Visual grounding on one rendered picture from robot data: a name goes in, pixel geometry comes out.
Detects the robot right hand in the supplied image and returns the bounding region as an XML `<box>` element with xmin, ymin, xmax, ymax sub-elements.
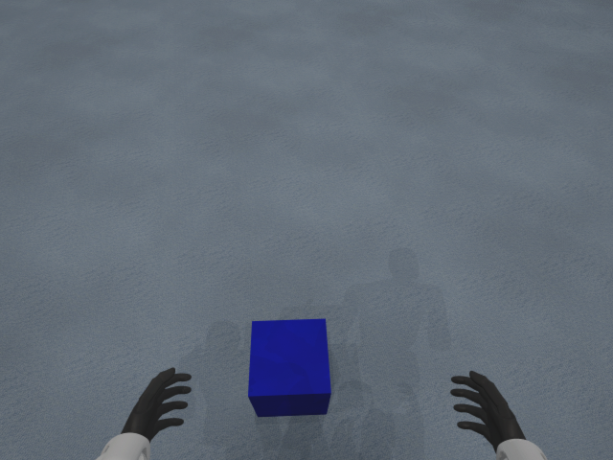
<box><xmin>450</xmin><ymin>371</ymin><xmax>526</xmax><ymax>453</ymax></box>

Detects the right robot forearm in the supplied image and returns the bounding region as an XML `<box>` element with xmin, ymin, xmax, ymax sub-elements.
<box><xmin>496</xmin><ymin>439</ymin><xmax>547</xmax><ymax>460</ymax></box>

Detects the robot left hand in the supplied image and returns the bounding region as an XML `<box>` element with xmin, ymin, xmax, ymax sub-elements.
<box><xmin>121</xmin><ymin>367</ymin><xmax>192</xmax><ymax>443</ymax></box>

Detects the carton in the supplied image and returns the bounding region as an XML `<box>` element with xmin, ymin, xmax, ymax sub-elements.
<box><xmin>248</xmin><ymin>319</ymin><xmax>331</xmax><ymax>417</ymax></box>

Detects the left robot forearm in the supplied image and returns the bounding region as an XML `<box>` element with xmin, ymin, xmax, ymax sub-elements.
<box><xmin>96</xmin><ymin>433</ymin><xmax>150</xmax><ymax>460</ymax></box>

